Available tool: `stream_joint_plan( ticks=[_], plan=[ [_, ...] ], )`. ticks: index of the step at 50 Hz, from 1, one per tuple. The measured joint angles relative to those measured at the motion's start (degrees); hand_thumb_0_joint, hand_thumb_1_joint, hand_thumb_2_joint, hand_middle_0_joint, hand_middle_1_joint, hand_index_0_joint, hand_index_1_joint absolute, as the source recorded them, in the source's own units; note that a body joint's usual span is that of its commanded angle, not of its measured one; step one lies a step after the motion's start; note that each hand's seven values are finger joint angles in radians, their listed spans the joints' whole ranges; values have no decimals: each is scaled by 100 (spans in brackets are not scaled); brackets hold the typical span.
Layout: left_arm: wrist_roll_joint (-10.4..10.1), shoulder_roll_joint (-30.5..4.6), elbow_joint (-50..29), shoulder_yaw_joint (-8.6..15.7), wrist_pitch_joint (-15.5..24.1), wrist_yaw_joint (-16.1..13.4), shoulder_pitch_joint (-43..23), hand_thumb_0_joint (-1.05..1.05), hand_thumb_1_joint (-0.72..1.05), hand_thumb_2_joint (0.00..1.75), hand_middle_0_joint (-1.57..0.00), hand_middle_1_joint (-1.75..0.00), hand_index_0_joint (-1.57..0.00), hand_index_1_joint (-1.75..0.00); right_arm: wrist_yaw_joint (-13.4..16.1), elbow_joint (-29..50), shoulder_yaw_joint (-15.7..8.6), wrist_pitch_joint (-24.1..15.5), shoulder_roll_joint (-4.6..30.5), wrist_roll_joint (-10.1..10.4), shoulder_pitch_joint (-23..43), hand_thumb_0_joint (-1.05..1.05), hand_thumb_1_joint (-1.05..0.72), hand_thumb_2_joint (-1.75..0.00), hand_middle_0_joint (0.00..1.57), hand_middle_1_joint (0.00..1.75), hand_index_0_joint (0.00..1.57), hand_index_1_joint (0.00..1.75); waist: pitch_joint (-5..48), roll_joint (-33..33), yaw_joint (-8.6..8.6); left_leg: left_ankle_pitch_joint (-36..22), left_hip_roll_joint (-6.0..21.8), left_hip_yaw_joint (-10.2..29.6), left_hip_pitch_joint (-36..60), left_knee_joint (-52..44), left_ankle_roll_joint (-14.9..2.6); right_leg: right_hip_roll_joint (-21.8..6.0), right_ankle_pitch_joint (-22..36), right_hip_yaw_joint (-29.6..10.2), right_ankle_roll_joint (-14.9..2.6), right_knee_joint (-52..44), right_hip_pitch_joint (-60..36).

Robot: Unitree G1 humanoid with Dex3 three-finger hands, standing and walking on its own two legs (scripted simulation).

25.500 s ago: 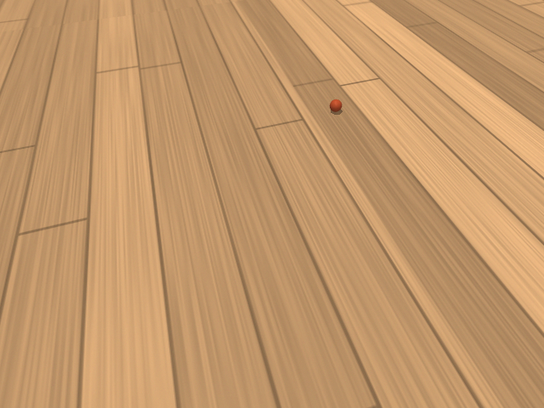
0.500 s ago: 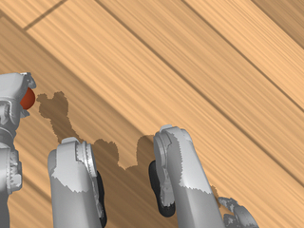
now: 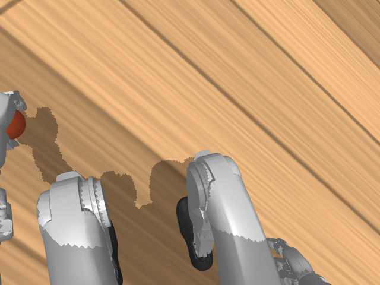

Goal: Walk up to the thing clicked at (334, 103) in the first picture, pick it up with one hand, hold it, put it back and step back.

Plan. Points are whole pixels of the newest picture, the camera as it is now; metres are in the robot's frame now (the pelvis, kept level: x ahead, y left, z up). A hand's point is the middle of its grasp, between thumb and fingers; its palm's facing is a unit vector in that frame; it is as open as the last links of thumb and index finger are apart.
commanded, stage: rest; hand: left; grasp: from above
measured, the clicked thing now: (4, 123) +0.44 +0.33 -0.22
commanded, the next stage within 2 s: open in 1.36 s
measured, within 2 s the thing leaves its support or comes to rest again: rests again in 1.04 s
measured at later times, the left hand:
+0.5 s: hand (13, 128) +0.43 +0.32 -0.23, palm faces -0.46 -0.15 -0.88, open 9.4 cm
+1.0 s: hand (18, 128) +0.44 +0.31 -0.25, palm faces -0.44 -0.14 -0.89, open 9.4 cm
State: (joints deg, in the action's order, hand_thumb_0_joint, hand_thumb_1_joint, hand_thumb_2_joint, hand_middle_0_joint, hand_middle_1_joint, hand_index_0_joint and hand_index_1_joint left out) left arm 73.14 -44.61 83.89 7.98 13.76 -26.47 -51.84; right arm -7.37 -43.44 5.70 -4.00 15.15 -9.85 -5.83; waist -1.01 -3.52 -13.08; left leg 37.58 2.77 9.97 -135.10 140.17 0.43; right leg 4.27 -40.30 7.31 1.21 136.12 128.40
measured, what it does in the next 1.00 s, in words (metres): stands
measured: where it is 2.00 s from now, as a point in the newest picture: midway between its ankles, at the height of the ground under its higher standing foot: (154, 255)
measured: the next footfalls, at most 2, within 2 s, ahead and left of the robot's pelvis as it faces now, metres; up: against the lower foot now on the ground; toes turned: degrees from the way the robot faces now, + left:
none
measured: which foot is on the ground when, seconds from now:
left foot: down 0.00-1.00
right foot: down 0.00-1.00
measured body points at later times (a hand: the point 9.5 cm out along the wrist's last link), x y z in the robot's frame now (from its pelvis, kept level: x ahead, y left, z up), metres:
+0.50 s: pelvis +0.00 +0.00 -0.02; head +0.26 +0.10 +0.34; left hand +0.45 +0.32 -0.18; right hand +0.06 -0.27 -0.10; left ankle +0.08 +0.13 -0.28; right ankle +0.10 -0.11 -0.28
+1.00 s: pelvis +0.00 +0.01 -0.02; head +0.26 +0.11 +0.33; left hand +0.46 +0.32 -0.20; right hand +0.06 -0.25 -0.10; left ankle +0.08 +0.13 -0.28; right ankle +0.10 -0.11 -0.28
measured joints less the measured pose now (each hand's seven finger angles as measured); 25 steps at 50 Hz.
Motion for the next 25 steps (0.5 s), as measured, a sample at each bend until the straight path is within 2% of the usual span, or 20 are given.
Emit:
stream_joint_plan(
  ticks=[5, 11, 14, 17, 21, 25],
  plan=[
    [-14, -30, 104, -6, -117, -142, -31, 1, 5, 58, -60, -71, -68, -69, -24, -22, 43, -49, -6, -38, 11, 0, -92, -90, 20, 30, 20, 30, -15, 7, -26, 36, 7, 14, -70, 78, -4, 14, -25, 8, 9, 63, 66],
    [-113, -158, 418, -29, -194, -149, -176, 1, 4, 60, -60, -72, -68, -70, -82, -1, 156, -143, -2, -84, 55, 0, -91, -89, 20, 30, 20, 30, -119, 5, -82, 101, 28, 74, -81, 184, 4, 47, -48, 52, 17, 131, 85],
    [-160, -244, 427, 75, -140, -132, -188, 1, 4, 60, -60, -72, -68, -70, -116, 40, 219, -184, 7, -116, 69, 0, -91, -89, 20, 30, 20, 30, -222, -25, -114, 111, 33, 123, -76, 243, 12, 64, -37, 90, 21, 162, 77],
    [-139, -350, 458, 193, -80, -146, -191, 1, 4, 60, -60, -72, -67, -71, -153, 77, 271, -210, 20, -161, 71, 0, -91, -89, 20, 30, 20, 30, -305, -79, -166, 108, 30, 171, -78, 309, 18, 76, -18, 127, 26, 201, 69],
    [-116, -426, 525, 182, -20, -177, -179, 1, 4, 61, -59, -72, -67, -71, -186, 98, 330, -228, 56, -202, 41, 0, -91, -89, 20, 30, 20, 30, -342, -138, -205, 101, 23, 238, -107, 392, 23, 91, 8, 179, 31, 238, 75],
    [16, -491, 577, 252, 73, -249, -100, 1, 4, 61, -59, -72, -67, -71, -207, 117, 398, -248, 99, -239, 22, 0, -91, -89, 20, 30, 20, 30, -367, -181, -249, 104, 12, 293, -105, 452, 29, 98, 14, 222, 35, 262, 49]
  ],
)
